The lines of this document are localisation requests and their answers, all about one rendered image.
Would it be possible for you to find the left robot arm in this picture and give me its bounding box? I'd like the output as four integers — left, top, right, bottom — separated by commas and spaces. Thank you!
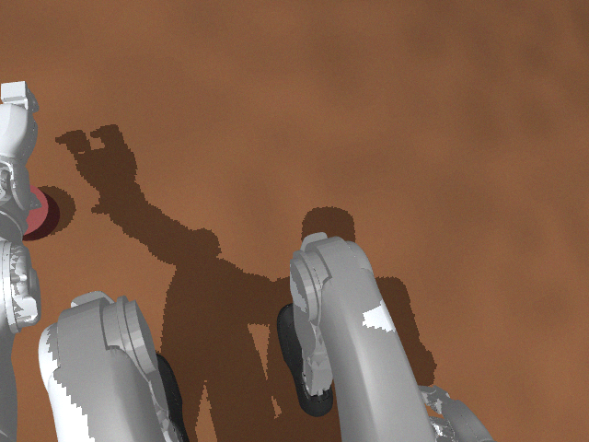
0, 156, 41, 442

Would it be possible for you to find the tin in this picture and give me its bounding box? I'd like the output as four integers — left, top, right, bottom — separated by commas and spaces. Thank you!
22, 185, 60, 241

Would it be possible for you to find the right robot hand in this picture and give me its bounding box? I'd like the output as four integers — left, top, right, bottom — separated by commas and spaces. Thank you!
418, 385, 494, 442

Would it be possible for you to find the right robot foot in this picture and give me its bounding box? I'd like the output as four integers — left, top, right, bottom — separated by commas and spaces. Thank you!
277, 303, 333, 417

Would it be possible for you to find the left robot hand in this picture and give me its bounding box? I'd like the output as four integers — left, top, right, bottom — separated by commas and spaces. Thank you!
0, 81, 42, 210

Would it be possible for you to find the left robot foot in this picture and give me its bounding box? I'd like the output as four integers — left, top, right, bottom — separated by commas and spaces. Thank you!
156, 354, 190, 442

